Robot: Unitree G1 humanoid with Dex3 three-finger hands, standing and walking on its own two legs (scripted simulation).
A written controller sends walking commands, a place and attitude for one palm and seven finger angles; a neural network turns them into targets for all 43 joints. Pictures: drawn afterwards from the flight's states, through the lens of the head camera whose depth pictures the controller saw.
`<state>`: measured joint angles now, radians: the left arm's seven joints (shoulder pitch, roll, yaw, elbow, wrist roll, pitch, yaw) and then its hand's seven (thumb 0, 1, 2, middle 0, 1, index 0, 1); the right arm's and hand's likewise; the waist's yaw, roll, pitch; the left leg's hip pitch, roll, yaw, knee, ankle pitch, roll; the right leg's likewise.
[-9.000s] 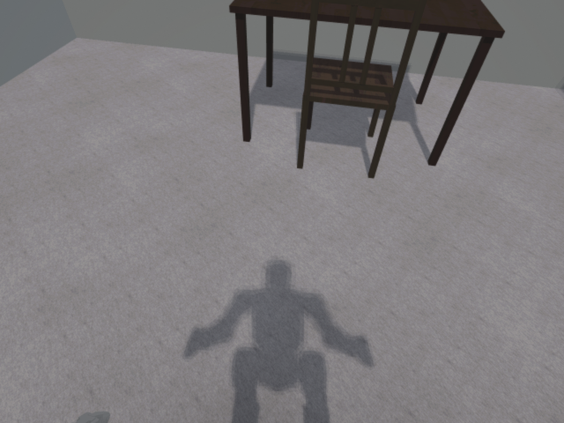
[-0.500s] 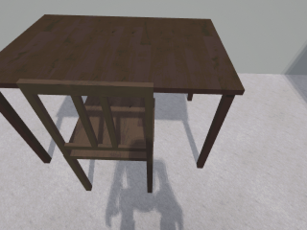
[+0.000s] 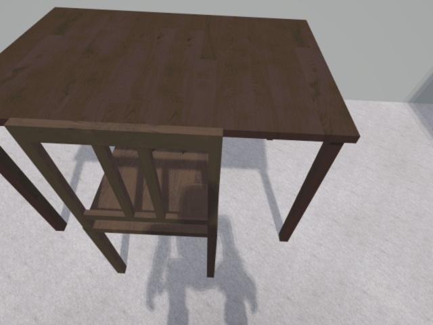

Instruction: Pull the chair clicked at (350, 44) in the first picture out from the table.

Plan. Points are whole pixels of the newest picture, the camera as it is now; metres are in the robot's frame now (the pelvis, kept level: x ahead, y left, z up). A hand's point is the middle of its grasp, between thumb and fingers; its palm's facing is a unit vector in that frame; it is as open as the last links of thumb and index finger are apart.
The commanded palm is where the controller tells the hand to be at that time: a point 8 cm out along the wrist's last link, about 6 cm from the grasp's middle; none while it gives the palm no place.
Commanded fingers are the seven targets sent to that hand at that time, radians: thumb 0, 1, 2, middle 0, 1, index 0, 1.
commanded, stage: come to a stop and stand still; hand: left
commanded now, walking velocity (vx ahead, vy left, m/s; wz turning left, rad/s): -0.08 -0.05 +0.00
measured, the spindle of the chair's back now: (117, 184) +0.44 +0.28 -0.08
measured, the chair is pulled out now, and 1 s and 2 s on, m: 0.00 0.00 0.00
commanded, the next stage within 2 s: look again from close up in 0.70 s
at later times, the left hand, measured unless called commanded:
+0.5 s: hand out of the picture -0.02 +0.20 -0.17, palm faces -0.01 -0.98 -0.20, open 7.4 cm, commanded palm none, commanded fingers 0.00 0.90 0.90 -0.20 -0.30 -0.20 -0.30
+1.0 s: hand out of the picture -0.05 +0.18 -0.17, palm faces +0.00 -0.99 -0.17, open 7.4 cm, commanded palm none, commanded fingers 0.00 0.90 0.90 -0.20 -0.30 -0.20 -0.30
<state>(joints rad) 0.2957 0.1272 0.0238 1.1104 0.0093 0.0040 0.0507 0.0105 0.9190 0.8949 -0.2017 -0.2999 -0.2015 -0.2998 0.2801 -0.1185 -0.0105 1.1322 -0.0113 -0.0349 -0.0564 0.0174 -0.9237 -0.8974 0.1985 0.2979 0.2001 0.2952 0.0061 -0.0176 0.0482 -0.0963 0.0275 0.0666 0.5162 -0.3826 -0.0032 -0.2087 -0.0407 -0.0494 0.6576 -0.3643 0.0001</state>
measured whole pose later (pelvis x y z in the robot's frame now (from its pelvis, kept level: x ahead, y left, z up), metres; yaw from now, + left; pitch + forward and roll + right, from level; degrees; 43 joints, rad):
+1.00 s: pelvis -0.03 +0.02 +0.01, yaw -1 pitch -1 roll +0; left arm 0.32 0.13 -0.02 1.12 0.01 -0.01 0.03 0.00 0.91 0.90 -0.20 -0.30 -0.20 -0.30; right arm 0.31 -0.13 0.02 1.15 0.00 -0.03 -0.02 0.01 -0.91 -0.90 0.20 0.30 0.20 0.30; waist 0.00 0.00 0.03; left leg -0.18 -0.01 0.08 0.46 -0.25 0.03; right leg -0.21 -0.04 -0.02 0.48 -0.24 0.02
